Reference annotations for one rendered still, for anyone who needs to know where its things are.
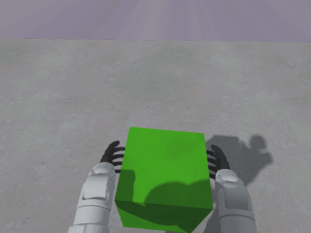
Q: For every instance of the robot left hand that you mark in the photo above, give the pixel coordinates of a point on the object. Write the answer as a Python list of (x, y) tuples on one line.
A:
[(109, 155)]

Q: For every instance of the right robot forearm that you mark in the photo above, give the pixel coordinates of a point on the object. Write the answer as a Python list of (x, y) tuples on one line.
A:
[(236, 213)]

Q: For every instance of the robot right hand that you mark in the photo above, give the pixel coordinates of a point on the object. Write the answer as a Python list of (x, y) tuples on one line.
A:
[(220, 160)]

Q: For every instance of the left robot forearm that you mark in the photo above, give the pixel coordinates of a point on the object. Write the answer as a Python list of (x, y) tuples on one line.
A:
[(95, 202)]

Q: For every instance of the carton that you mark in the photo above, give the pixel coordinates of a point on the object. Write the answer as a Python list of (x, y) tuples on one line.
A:
[(164, 183)]

